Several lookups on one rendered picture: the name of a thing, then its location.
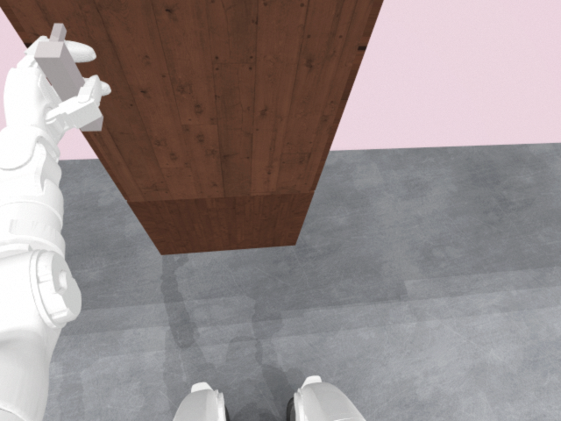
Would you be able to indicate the left robot thigh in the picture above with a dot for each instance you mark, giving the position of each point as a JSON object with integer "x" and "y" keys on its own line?
{"x": 202, "y": 405}

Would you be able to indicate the cupboard door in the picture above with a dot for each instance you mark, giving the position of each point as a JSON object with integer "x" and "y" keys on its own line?
{"x": 211, "y": 98}

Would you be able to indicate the left robot hand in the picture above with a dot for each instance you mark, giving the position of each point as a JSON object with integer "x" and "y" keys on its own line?
{"x": 29, "y": 99}

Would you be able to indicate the left robot forearm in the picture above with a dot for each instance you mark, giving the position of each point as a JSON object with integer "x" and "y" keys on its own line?
{"x": 31, "y": 203}

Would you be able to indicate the handle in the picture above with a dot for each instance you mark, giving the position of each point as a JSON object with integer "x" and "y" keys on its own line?
{"x": 61, "y": 71}

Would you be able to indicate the robot right shin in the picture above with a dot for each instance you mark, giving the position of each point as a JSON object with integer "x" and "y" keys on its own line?
{"x": 311, "y": 379}

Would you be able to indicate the left robot upper arm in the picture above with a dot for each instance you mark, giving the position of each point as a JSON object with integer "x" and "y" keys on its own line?
{"x": 38, "y": 296}

